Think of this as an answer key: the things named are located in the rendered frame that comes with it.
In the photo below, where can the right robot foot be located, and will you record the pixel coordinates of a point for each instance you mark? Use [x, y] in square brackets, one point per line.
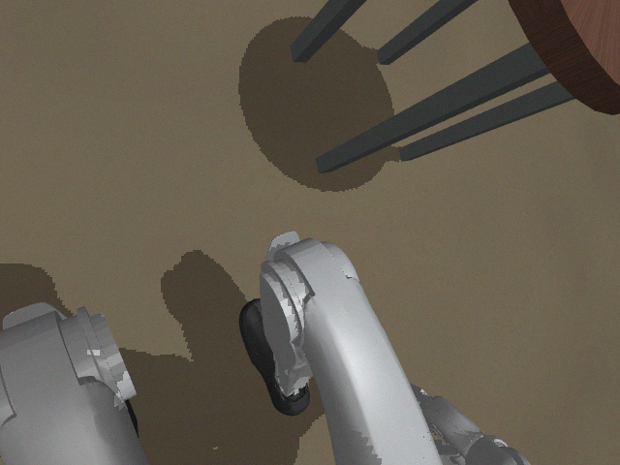
[252, 332]

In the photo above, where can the right robot hand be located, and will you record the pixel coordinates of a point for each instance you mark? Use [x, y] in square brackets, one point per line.
[447, 422]

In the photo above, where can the stool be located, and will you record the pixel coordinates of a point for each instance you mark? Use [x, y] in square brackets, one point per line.
[577, 41]

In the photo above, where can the right robot arm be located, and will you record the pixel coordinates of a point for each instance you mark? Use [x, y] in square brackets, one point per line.
[491, 450]

